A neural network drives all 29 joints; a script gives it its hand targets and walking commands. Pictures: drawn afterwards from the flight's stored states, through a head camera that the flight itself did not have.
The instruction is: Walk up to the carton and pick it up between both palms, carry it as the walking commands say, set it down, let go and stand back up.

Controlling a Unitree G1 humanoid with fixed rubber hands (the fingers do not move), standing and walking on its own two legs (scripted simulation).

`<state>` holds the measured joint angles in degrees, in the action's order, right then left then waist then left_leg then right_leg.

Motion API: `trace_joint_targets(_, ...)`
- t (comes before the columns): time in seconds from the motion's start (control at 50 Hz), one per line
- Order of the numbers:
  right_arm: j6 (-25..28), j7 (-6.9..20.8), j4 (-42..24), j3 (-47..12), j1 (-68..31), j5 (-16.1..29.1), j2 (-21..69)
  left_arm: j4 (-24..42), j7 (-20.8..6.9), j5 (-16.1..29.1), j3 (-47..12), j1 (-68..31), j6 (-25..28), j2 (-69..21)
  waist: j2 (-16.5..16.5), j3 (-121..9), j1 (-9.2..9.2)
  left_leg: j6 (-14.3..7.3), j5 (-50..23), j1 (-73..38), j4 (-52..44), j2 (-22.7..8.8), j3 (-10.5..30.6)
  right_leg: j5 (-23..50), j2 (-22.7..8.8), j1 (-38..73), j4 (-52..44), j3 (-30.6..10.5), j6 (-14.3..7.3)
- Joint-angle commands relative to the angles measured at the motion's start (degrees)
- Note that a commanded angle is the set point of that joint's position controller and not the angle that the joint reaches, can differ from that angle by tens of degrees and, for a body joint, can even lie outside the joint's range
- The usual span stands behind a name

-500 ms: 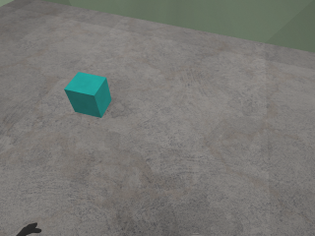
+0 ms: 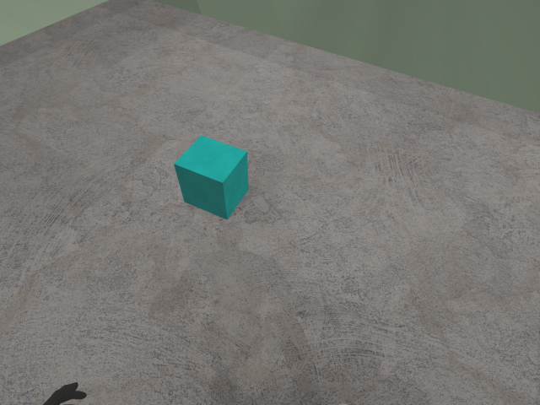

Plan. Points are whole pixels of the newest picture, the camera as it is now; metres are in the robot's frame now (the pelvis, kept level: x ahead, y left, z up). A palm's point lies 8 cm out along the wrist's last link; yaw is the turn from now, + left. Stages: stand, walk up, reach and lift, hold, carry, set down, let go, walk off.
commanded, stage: walk up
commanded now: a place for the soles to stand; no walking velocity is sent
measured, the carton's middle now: (214, 177) +1.10 +0.29 -0.63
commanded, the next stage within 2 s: none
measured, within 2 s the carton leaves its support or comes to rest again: neither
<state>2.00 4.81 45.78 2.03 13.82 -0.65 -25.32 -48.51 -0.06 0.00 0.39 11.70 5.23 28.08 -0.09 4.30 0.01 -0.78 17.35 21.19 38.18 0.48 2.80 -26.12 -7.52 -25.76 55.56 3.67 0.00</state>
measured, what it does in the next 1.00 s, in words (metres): walks ahead: right foot, then left foot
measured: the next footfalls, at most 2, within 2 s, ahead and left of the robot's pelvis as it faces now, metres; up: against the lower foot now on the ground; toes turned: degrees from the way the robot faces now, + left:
right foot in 0.12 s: +0.14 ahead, -0.15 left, +0.00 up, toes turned -4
left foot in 0.40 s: +0.20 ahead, +0.18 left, +0.00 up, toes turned +5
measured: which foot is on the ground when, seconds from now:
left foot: down 0.00-0.14, up 0.16-0.38, down 0.40-0.72, up 0.74-0.96, down 0.98-1.00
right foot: up 0.00-0.10, down 0.12-0.42, up 0.44-0.68, down 0.70-0.96, up 0.98-1.00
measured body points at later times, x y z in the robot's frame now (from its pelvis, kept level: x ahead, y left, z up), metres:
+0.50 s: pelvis +0.13 +0.06 +0.00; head +0.16 +0.07 +0.45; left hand +0.19 +0.41 -0.10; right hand +0.27 -0.25 -0.10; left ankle +0.16 +0.18 -0.72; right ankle +0.12 -0.12 -0.68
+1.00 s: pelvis +0.25 +0.10 -0.01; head +0.26 +0.10 +0.44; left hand +0.27 +0.45 -0.10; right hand +0.40 -0.21 -0.10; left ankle +0.28 +0.23 -0.73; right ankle +0.27 -0.07 -0.71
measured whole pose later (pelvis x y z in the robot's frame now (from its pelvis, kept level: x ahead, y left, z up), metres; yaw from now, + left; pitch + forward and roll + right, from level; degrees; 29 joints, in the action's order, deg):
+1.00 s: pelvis +0.25 +0.10 -0.01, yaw +12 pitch -1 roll -1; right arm 3.8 4.0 46.2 2.0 16.5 -0.6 -26.4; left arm -47.9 -1.2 0.0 0.4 15.2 5.2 28.6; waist 0.9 2.3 0.1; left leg -0.5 16.6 22.6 40.2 -0.7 2.1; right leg -22.9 -7.4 -18.3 45.4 4.5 0.1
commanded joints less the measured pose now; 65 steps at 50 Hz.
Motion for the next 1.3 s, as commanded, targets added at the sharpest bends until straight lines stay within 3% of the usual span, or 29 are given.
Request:
trace_joint_targets(0.0, 0.96, -1.37, -4.42, 5.84, 7.60, -0.49, -14.85, 4.12, -0.37, 0.01, 4.64, -0.29, 1.79, 9.18, 10.67, -7.96, 4.32, -15.07, -23.09, -15.47, -12.83, -10.60, 19.84, -1.03, 4.53, -5.87, -8.32, -0.25, -0.95)
trace_joint_targets(0.08, 0.07, -1.10, -5.97, 4.79, 0.77, 0.06, -12.10, 1.21, 0.27, -0.23, 4.70, 7.42, 3.12, 8.55, 6.55, -10.42, -1.39, -10.11, -18.93, -4.93, -3.49, -6.95, 12.49, 14.58, 6.37, 15.24, -28.85, 1.59, -2.27)
trace_joint_targets(0.12, 0.80, -0.77, -8.44, 1.79, 0.06, 0.46, -3.70, -0.43, 1.17, -1.73, 8.64, 17.06, 3.43, 18.68, -15.33, -15.06, -7.38, -2.07, 6.99, 20.50, 18.23, 5.21, 3.02, -0.83, -16.98, 39.37, -40.35, -29.26, -9.85)
trace_joint_targets(0.14, 0.29, -1.15, -8.03, 3.24, -2.29, -0.37, -10.01, 0.54, 0.89, -2.00, 9.50, 12.45, 2.97, 20.25, -8.25, -10.64, -7.00, -1.47, 11.24, 26.11, 23.94, -0.23, 5.49, -9.42, -22.68, 34.92, -41.03, -34.84, -15.18)
trace_joint_targets(0.16, 0.20, -0.93, -6.42, 3.88, -2.38, -0.30, -12.72, 1.31, 0.45, -1.38, 8.48, 7.74, 2.92, 17.75, -2.05, -5.27, -4.38, -0.84, 7.63, 25.93, 23.84, -3.22, 6.68, -10.83, -21.32, 28.90, -39.46, -29.89, -15.42)
trace_joint_targets(0.22, 0.74, 0.41, -4.64, 4.12, -1.01, 0.01, -10.74, 2.63, -0.13, -1.38, 7.44, 4.81, 2.65, 15.23, -7.91, 0.35, -2.97, 0.95, 6.29, 18.47, 13.27, -4.92, 0.77, 2.81, -14.31, 21.47, -41.01, -11.98, -12.91)
trace_joint_targets(0.32, 1.44, 1.06, -3.18, 4.53, 3.21, 0.25, -9.45, 4.72, -1.34, -1.07, 7.84, -0.13, 1.82, 16.66, -11.25, -3.43, 1.00, -0.01, 0.44, 2.51, -2.69, -4.33, -5.41, 5.48, -11.50, 15.51, -34.03, -0.96, -9.96)
trace_joint_targets(0.36, 2.12, -0.27, 0.61, 5.49, 12.84, -0.15, -10.37, 5.12, -1.31, -0.85, 6.25, -1.34, 0.56, 12.79, -1.85, -8.83, 5.78, 0.44, -2.51, -10.65, -11.10, 1.05, -7.87, 8.71, -6.43, 11.38, -15.72, 4.78, -6.36)
trace_joint_targets(0.38, 2.49, -1.55, 1.16, 7.42, 16.10, -0.55, -15.39, 6.26, -1.53, -0.64, 4.43, -1.15, 0.53, 8.38, 10.52, -9.60, 8.72, -3.33, 4.52, -19.27, -15.05, -4.65, 9.18, 13.88, -2.55, -1.17, 1.99, 5.50, -3.82)
trace_joint_targets(0.4, 2.82, -2.54, -0.42, 7.90, 13.21, -0.22, -19.65, 8.80, -1.57, -0.43, 2.44, -2.25, 0.35, 4.75, 21.69, -4.31, 7.32, -7.69, 5.48, -19.78, -23.85, -13.58, 32.86, -5.29, 5.20, -17.40, 9.38, 2.39, -2.20)
trace_joint_targets(0.42, 2.76, -2.43, -1.26, 7.52, 11.29, 0.15, -20.96, 8.46, -1.06, -0.27, 4.09, -5.90, -0.09, 9.59, 10.07, -2.10, 6.16, -11.04, 6.73, -14.44, -24.43, -17.29, 39.59, -4.61, 3.12, -18.13, 10.18, -4.37, -1.85)
trace_joint_targets(0.5, 2.68, -2.68, -2.35, 6.06, 8.31, 0.58, -15.23, 5.28, -1.22, -0.35, 4.36, -0.74, 0.97, 9.40, 8.04, -5.35, 2.90, -12.78, -20.40, -14.12, -14.03, -10.21, 19.77, -1.81, 1.60, -9.55, -1.39, -3.66, -1.49)
trace_joint_targets(0.64, 1.35, -2.17, -4.41, 5.13, 3.37, 0.17, -13.44, 2.73, -0.73, 0.02, 4.40, 3.97, 2.31, 7.11, 7.61, -9.33, 0.31, -11.06, -23.24, -8.75, -4.83, -8.13, 12.12, 12.46, 7.13, 9.29, -26.03, 3.07, -1.75)
trace_joint_targets(0.66, 1.29, -2.10, -5.65, 4.25, 1.62, 0.64, -10.40, 1.40, -0.23, -0.64, 5.50, 10.40, 2.84, 9.82, 1.73, -13.13, -3.32, -7.24, -16.89, 0.23, 3.42, -5.56, 9.34, 15.66, 3.86, 23.92, -29.93, -2.11, -3.68)
trace_joint_targets(0.68, 1.90, -1.95, -7.12, 2.31, 2.19, 0.94, -5.10, 0.21, 0.25, -1.37, 7.60, 16.87, 3.06, 14.48, -11.45, -17.40, -6.90, -3.27, -7.52, 13.47, 17.79, 1.19, 3.88, 4.29, -8.79, 37.51, -34.82, -18.65, -7.21)
trace_joint_targets(0.7, 1.83, -2.18, -7.35, 2.22, 1.05, 0.44, -6.33, 0.38, 0.40, -1.46, 9.04, 15.91, 2.77, 19.38, -13.50, -13.37, -7.25, -1.87, 11.52, 24.61, 24.47, 3.14, 1.89, -4.36, -20.59, 37.29, -40.08, -34.76, -13.64)
trace_joint_targets(0.74, 1.21, -1.96, -5.08, 3.80, -0.70, 0.42, -12.95, 1.99, -0.39, -0.73, 7.65, 7.20, 2.35, 16.84, -2.73, -3.17, -3.73, -1.09, 8.30, 24.39, 24.19, -3.15, 5.24, -14.14, -18.89, 24.01, -40.11, -27.72, -15.01)
trace_joint_targets(0.8, 1.25, -0.34, -2.81, 4.30, 2.94, 0.26, -11.26, 3.49, -0.91, -1.12, 7.22, 3.78, 1.91, 15.42, -10.69, 0.57, -2.06, 0.72, 6.52, 15.01, 13.62, -3.92, -1.67, -4.92, -12.88, 14.78, -42.01, -12.26, -12.39)
trace_joint_targets(0.9, 1.93, -0.07, -0.08, 4.86, 11.31, 0.68, -9.94, 5.42, -1.92, -1.22, 7.38, -2.37, 0.67, 15.47, -9.00, -3.91, 4.29, 0.39, -2.75, -5.52, -5.97, -2.00, -8.27, -6.13, -8.25, 8.25, -30.70, -1.51, -8.23)
trace_joint_targets(0.92, 2.50, -0.99, 2.22, 5.63, 16.54, 0.28, -10.95, 5.31, -1.81, -1.37, 6.29, -1.14, 0.02, 12.30, -0.41, -7.69, 6.45, 0.92, -0.53, -12.61, -9.70, 1.16, -7.79, -4.64, -5.05, 6.13, -17.44, 1.43, -6.35)
trace_joint_targets(0.96, 3.38, -2.94, -0.10, 7.44, 13.82, -0.75, -19.45, 8.34, -1.72, -0.08, 2.75, -2.54, -0.74, 4.99, 19.03, -0.74, 6.96, -7.45, 18.94, -15.76, -26.52, -15.24, 37.46, -5.83, 6.01, -20.91, 7.21, 0.21, -2.11)
trace_joint_targets(0.98, 3.37, -3.13, -1.23, 7.23, 10.80, -0.38, -20.22, 8.13, -1.44, -0.11, 4.26, -5.91, -0.89, 9.41, 7.28, 2.44, 5.56, -10.48, 19.13, -10.47, -27.73, -18.45, 41.59, -2.54, 2.60, -20.39, 8.62, -5.65, -1.73)
trace_joint_targets(1.06, 2.88, -2.89, -1.81, 6.04, 8.48, -0.29, -15.94, 4.70, -1.59, -0.14, 4.91, 0.71, 0.61, 9.61, 8.37, -4.75, 2.58, -13.01, -11.21, -11.17, -15.14, -11.41, 20.84, -6.00, 2.53, -8.15, -3.34, -3.58, -1.51)
trace_joint_targets(1.16, 1.74, -2.56, -3.48, 5.25, 4.48, -0.13, -14.19, 2.52, -0.90, 0.05, 4.63, 5.60, 1.83, 7.06, 8.70, -9.26, -0.17, -11.07, -20.70, -7.61, -4.50, -9.13, 11.62, 8.79, 7.00, 9.01, -25.66, 2.86, -2.05)
trace_joint_targets(1.18, 1.61, -2.48, -4.84, 4.22, 2.29, 0.33, -10.75, 1.23, -0.37, -0.67, 5.60, 11.35, 2.37, 9.84, 3.28, -12.46, -3.39, -7.03, -13.74, 1.99, 3.52, -6.31, 8.52, 12.20, 3.50, 23.21, -29.25, -3.04, -3.71)
trace_joint_targets(1.2, 2.09, -2.33, -6.49, 2.17, 2.59, 0.73, -5.03, 0.10, 0.07, -1.34, 7.60, 17.24, 2.62, 14.78, -10.76, -16.16, -6.48, -2.99, -4.42, 15.40, 18.04, 1.24, 2.85, 1.26, -9.68, 36.18, -35.04, -20.99, -7.34)
trace_joint_targets(1.22, 1.95, -2.64, -6.97, 2.38, 0.33, 0.18, -7.02, -0.01, 0.22, -1.30, 9.05, 16.30, 2.40, 19.82, -12.66, -10.91, -7.12, -1.67, 12.54, 27.47, 24.80, 2.98, 1.22, -2.77, -20.39, 36.08, -39.24, -36.16, -14.32)
trace_joint_targets(1.24, 1.42, -2.96, -5.73, 3.52, -2.10, -0.20, -12.03, 0.49, -0.23, -1.04, 8.42, 12.45, 2.09, 18.38, -2.79, -5.00, -5.94, -1.55, 10.87, 27.35, 25.87, -1.60, 6.56, -5.28, -20.63, 27.30, -38.14, -33.88, -16.10)
trace_joint_targets(1.28, 1.96, -2.11, -4.44, 3.43, 0.18, 0.66, -11.14, 2.41, -0.42, -0.41, 7.31, 6.65, 1.78, 15.51, -4.92, 0.72, -3.21, -0.30, 8.02, 23.57, 18.22, -3.91, 3.24, -2.17, -16.03, 22.12, -38.83, -21.15, -14.43)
